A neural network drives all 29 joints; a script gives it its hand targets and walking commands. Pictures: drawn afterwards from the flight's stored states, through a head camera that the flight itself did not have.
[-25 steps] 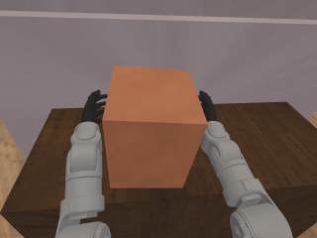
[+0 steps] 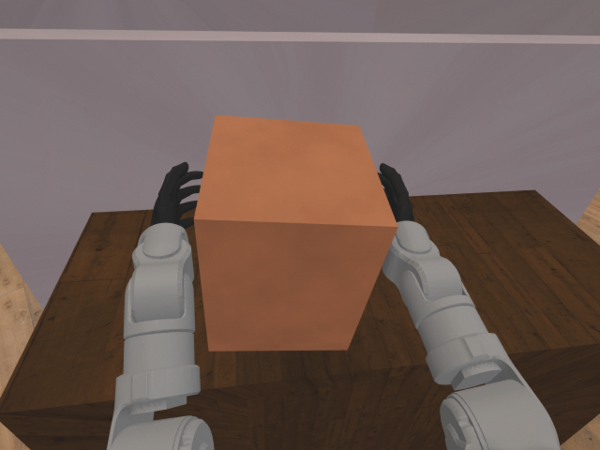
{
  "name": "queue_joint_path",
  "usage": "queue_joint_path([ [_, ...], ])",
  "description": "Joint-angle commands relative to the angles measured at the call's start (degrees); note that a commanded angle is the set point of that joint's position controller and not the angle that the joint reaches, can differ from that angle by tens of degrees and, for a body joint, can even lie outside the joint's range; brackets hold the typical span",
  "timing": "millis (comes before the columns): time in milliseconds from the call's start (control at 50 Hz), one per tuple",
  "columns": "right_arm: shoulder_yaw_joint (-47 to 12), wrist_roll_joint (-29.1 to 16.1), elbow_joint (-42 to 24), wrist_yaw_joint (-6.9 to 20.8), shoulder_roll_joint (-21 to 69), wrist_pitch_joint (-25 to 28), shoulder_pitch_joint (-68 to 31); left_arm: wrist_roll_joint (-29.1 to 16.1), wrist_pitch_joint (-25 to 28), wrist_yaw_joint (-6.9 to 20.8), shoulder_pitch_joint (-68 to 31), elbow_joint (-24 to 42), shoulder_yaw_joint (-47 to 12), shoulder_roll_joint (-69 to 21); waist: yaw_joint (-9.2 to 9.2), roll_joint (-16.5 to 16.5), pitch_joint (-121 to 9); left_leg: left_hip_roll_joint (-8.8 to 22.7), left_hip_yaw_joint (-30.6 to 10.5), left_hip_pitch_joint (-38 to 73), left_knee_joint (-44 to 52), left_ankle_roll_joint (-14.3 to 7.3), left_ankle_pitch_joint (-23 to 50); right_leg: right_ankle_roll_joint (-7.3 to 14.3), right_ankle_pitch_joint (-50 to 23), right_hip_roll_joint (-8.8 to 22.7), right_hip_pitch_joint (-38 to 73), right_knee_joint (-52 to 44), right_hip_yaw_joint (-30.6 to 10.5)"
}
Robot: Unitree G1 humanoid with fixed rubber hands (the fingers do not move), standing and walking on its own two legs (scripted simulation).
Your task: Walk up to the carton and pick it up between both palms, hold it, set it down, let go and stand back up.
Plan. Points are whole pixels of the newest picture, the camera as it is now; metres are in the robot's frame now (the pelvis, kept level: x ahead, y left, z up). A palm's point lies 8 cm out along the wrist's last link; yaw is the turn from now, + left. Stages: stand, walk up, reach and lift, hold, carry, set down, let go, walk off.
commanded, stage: reach and lift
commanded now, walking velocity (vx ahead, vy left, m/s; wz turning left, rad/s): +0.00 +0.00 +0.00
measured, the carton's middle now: (284, 237) +0.38 +0.00 +0.14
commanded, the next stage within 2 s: hold in 0.30 s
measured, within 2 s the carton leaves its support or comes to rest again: neither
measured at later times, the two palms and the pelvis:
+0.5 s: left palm (160, 220) +0.35 +0.15 +0.20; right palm (393, 216) +0.35 -0.14 +0.19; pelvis +0.00 +0.00 +0.00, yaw +0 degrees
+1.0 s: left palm (157, 218) +0.35 +0.15 +0.21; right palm (395, 208) +0.35 -0.14 +0.21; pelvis -0.01 +0.00 +0.00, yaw +1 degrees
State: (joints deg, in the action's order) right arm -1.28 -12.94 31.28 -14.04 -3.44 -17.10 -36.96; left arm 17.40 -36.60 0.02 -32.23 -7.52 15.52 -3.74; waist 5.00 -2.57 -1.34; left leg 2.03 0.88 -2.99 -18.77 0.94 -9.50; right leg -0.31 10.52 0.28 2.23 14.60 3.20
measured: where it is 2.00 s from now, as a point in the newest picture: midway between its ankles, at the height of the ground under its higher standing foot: outside the picture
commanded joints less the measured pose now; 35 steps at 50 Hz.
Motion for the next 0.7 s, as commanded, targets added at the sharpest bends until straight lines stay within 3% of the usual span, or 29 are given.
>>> queue_joint_path([
  [0,-19.8,-2.4,-19.1,5.7,37.3,3.6,-46.6,-7.9,2.5,8.1,-38.9,2.3,-27.7,-32.3,-0.13,2.2,-17.9,-4.7,0.4,8.8,0.3,-0.2,11.5,-3.5,-14.1,-3.2,-1.3,-0.9,0.3],
  [100,-18.9,-2.0,-17.7,5.4,37.6,3.2,-47.1,-8.2,2.5,8.7,-40.0,0.8,-27.7,-32.5,0.98,2.1,-18.3,-4.9,0.3,8.9,0.1,-0.2,10.6,-3.8,-14.8,-2.9,-1.2,-0.9,0.3],
  [180,-20.5,-3.6,-19.6,5.0,37.9,3.3,-47.5,-8.5,2.4,8.4,-39.4,3.0,-28.6,-33.0,0.78,3.3,-21.3,-4.9,-0.2,10.4,-1.4,0.6,15.8,-3.7,-18.8,-3.5,0.7,0.0,0.6],
  [280,-19.8,-4.2,-19.7,5.3,37.1,2.8,-47.4,-9.5,2.3,7.7,-41.3,5.0,-30.5,-33.7,1.54,4.8,-20.9,-4.5,-0.7,11.4,-1.5,1.7,16.1,-3.0,-14.6,-3.8,-1.8,-0.6,1.1],
  [420,-20.4,-5.5,-20.1,5.5,35.9,1.6,-47.5,-8.9,0.5,6.9,-40.3,6.3,-30.3,-33.7,0.35,4.4,-19.2,-3.9,-0.6,11.6,-1.4,1.9,17.9,-2.4,-12.6,-4.5,-2.2,-0.8,1.0],
  [480,-20.6,-6.1,-21.3,5.6,35.4,1.2,-48.8,-8.7,-0.6,6.9,-40.0,6.8,-29.9,-33.4,-0.29,4.7,-19.6,-4.0,-0.4,11.5,-1.4,1.5,17.3,-2.2,-10.9,-4.5,-2.4,-1.0,0.9],
  [540,-19.4,-6.2,-20.3,5.8,35.0,0.6,-49.1,-8.9,-1.3,6.8,-41.8,7.0,-30.2,-33.4,0.33,5.7,-19.0,-3.7,-0.5,11.3,-0.9,1.8,15.3,-1.8,-7.6,-4.5,-3.6,-1.3,1.1],
  [600,-18.5,-5.1,-19.0,6.2,35.6,0.2,-49.5,-8.6,-1.7,7.1,-42.3,6.4,-28.9,-33.0,-0.32,4.2,-18.3,-3.7,0.0,9.7,0.4,0.9,11.8,-2.0,-5.6,-4.3,-3.9,-1.4,1.0],
  [680,-17.0,-4.0,-17.1,6.1,35.7,-0.2,-49.6,-8.1,-2.0,7.7,-42.2,4.0,-27.8,-32.4,0.25,3.6,-16.9,-4.0,0.3,9.4,0.7,0.4,10.2,-2.4,-5.7,-3.7,-3.8,-1.6,0.7],
])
